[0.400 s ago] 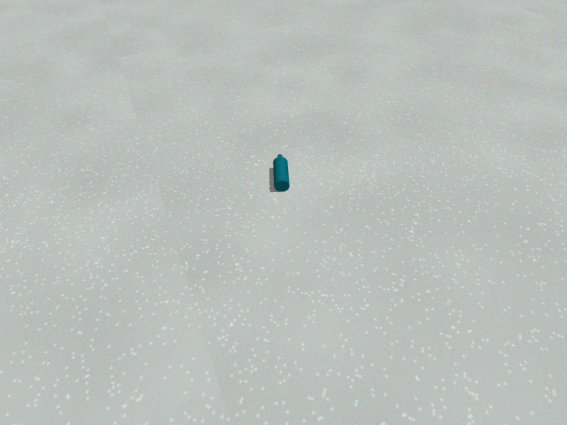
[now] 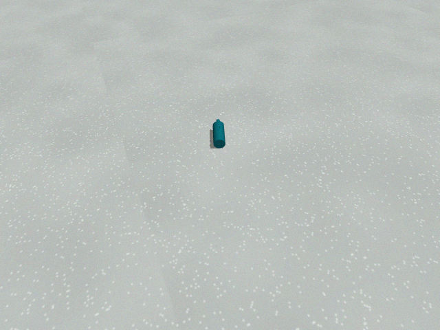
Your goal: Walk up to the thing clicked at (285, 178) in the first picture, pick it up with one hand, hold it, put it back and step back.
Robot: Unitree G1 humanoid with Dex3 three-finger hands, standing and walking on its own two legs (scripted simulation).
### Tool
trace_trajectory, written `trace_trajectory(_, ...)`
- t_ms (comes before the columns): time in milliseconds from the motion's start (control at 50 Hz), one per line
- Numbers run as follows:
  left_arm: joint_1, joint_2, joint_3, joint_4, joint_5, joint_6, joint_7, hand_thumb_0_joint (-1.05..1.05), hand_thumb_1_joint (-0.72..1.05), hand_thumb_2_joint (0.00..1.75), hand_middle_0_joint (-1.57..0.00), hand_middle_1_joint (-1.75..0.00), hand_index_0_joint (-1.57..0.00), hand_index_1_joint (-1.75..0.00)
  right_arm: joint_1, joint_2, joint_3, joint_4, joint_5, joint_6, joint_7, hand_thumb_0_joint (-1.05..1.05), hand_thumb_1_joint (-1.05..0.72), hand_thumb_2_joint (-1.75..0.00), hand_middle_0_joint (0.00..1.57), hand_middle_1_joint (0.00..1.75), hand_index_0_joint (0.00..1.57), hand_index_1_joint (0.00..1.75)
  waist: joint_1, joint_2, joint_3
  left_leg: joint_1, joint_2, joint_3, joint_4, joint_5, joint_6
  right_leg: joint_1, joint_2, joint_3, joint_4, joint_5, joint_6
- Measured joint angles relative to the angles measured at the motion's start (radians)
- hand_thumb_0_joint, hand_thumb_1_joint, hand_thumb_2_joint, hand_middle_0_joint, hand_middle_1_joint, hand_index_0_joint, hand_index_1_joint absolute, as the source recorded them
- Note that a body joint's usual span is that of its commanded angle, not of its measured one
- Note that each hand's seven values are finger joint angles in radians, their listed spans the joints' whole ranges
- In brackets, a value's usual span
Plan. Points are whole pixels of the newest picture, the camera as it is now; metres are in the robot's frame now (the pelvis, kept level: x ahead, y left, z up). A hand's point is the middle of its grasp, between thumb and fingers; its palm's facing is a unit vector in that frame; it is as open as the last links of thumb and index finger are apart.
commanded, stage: stand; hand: left
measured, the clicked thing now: (218, 131) +1.44 +0.07 -0.74
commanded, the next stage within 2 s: walk up in 0.72 s
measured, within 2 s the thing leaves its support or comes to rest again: neither
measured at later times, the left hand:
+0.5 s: hand out of the picture +0.07 +0.25 -0.16, palm faces -0.03 -0.94 -0.34, open 7.4 cm
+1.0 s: hand out of the picture +0.15 +0.30 -0.14, palm faces -0.29 -0.85 -0.45, open 7.4 cm
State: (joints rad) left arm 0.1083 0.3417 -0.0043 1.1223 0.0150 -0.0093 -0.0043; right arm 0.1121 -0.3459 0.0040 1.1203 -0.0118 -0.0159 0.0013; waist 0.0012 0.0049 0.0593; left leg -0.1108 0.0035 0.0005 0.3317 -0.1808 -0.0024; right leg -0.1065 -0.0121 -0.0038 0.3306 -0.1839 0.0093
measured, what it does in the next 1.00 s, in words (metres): lifts its right foot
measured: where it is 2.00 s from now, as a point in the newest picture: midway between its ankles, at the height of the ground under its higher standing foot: (215, 269)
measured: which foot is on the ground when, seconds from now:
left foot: down 0.00-1.00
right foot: down 0.00-0.86, up 0.88-1.00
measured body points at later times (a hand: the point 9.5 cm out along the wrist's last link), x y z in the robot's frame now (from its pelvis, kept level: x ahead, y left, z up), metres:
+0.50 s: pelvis +0.00 +0.00 +0.00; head +0.01 +0.00 +0.45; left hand +0.08 +0.30 -0.13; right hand +0.08 -0.30 -0.13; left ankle +0.00 +0.12 -0.75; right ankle +0.00 -0.12 -0.75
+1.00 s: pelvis +0.05 +0.02 -0.01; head +0.07 -0.02 +0.44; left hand +0.17 +0.34 -0.11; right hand +0.04 -0.33 -0.13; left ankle +0.00 +0.12 -0.75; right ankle +0.05 -0.11 -0.71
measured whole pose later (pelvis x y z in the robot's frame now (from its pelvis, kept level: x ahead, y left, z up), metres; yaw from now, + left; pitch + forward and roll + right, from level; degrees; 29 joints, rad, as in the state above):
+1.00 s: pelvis +0.05 +0.02 -0.01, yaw -13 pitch +0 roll +0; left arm 0.28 0.41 0.05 1.03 0.01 -0.01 -0.03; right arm 0.20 -0.45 -0.12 0.87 -0.06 0.00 0.10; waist -0.07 0.07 0.05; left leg -0.07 0.00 0.14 0.39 -0.33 0.05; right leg -0.44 -0.06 -0.07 0.84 -0.40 0.00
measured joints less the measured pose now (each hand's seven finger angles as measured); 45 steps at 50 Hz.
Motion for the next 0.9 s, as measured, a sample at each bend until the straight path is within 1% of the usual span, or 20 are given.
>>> trace_trajectory(720,0.007,0.002,0.000,-0.004,0.001,-0.001,0.002,0.00,0.91,0.89,-0.21,-0.30,-0.20,-0.30,0.001,-0.003,0.004,-0.001,0.001,0.001,-0.001,0.01,-0.91,-0.90,0.20,0.30,0.20,0.30,0.001,0.000,-0.003,0.010,-0.006,-0.006,-0.009,-0.001,0.004,0.016,-0.006,-0.006,-0.014,-0.001,0.005)
trace_trajectory(740,0.019,0.004,0.007,-0.019,0.000,-0.002,-0.003,0.00,0.91,0.89,-0.21,-0.30,-0.20,-0.30,0.001,-0.005,-0.010,-0.017,-0.011,0.007,0.015,0.01,-0.91,-0.90,0.20,0.30,0.20,0.30,0.004,-0.001,-0.005,-0.006,-0.005,0.007,0.025,-0.050,0.012,-0.002,-0.004,0.006,0.010,-0.019,-0.003)
trace_trajectory(760,0.044,0.006,0.014,-0.039,-0.001,-0.008,-0.009,0.00,0.91,0.89,-0.21,-0.30,-0.20,-0.30,0.000,-0.013,-0.025,-0.044,-0.024,0.012,0.037,0.01,-0.91,-0.90,0.20,0.30,0.20,0.30,0.006,0.001,-0.007,-0.031,-0.003,0.023,0.082,-0.132,0.027,-0.027,-0.001,0.025,0.048,-0.047,-0.011)
trace_trajectory(780,0.072,0.007,0.021,-0.054,0.001,-0.014,-0.013,0.00,0.91,0.89,-0.21,-0.30,-0.20,-0.30,-0.001,-0.026,-0.039,-0.076,-0.032,0.013,0.056,0.01,-0.91,-0.90,0.21,0.30,0.21,0.30,0.003,0.010,-0.010,-0.056,-0.005,0.030,0.138,-0.206,0.042,-0.053,0.005,0.045,0.085,-0.073,-0.013)
trace_trajectory(800,0.098,0.008,0.027,-0.062,0.004,-0.015,-0.015,0.00,0.91,0.89,-0.21,-0.30,-0.20,-0.30,-0.001,-0.041,-0.053,-0.110,-0.037,0.014,0.072,0.01,-0.91,-0.90,0.21,0.30,0.21,0.30,-0.003,0.020,-0.015,-0.079,-0.011,0.028,0.184,-0.254,0.057,-0.078,0.011,0.063,0.118,-0.089,-0.012)
trace_trajectory(820,0.121,0.011,0.032,-0.068,0.008,-0.014,-0.015,0.00,0.90,0.89,-0.21,-0.30,-0.20,-0.30,-0.001,-0.056,-0.066,-0.143,-0.040,0.013,0.084,0.01,-0.91,-0.90,0.21,0.30,0.21,0.30,-0.010,0.029,-0.017,-0.098,-0.020,0.023,0.215,-0.266,0.068,-0.102,0.016,0.081,0.145,-0.084,-0.007)
trace_trajectory(840,0.138,0.016,0.036,-0.068,0.011,-0.012,-0.013,0.00,0.90,0.89,-0.21,-0.30,-0.20,-0.30,-0.001,-0.067,-0.079,-0.173,-0.040,0.010,0.093,0.01,-0.91,-0.90,0.21,0.30,0.21,0.30,-0.018,0.034,-0.015,-0.105,-0.029,0.021,0.225,-0.239,0.076,-0.120,0.020,0.099,0.172,-0.082,0.003)
trace_trajectory(860,0.153,0.023,0.039,-0.066,0.013,-0.005,-0.010,0.00,0.90,0.89,-0.21,-0.30,-0.21,-0.30,0.004,-0.074,-0.090,-0.198,-0.041,0.006,0.098,0.01,-0.91,-0.90,0.21,0.30,0.21,0.30,-0.028,0.034,-0.014,-0.099,-0.035,0.029,0.212,-0.193,0.071,-0.136,0.020,0.117,0.200,-0.099,0.014)
trace_trajectory(880,0.164,0.027,0.043,-0.062,0.013,0.005,-0.006,0.00,0.90,0.89,-0.21,-0.30,-0.21,-0.30,0.014,-0.081,-0.099,-0.221,-0.042,0.003,0.101,0.01,-0.91,-0.90,0.21,0.30,0.21,0.30,-0.038,0.038,-0.020,-0.094,-0.031,0.046,0.193,-0.143,0.063,-0.169,0.019,0.109,0.262,-0.153,0.008)
trace_trajectory(900,0.172,0.029,0.046,-0.059,0.013,0.014,-0.002,0.00,0.90,0.89,-0.21,-0.30,-0.21,-0.30,0.023,-0.088,-0.106,-0.236,-0.041,0.002,0.102,0.01,-0.91,-0.90,0.21,0.30,0.21,0.30,-0.045,0.046,-0.024,-0.086,-0.025,0.066,0.179,-0.134,0.059,-0.215,0.010,0.073,0.351,-0.204,0.002)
